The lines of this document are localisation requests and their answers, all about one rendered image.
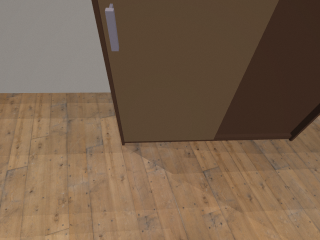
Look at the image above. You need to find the wardrobe door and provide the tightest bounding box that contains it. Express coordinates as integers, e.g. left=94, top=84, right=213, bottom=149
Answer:
left=98, top=0, right=279, bottom=142
left=216, top=0, right=320, bottom=135

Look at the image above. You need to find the handle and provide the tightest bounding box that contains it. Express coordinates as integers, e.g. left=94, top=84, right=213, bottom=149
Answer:
left=105, top=3, right=119, bottom=52

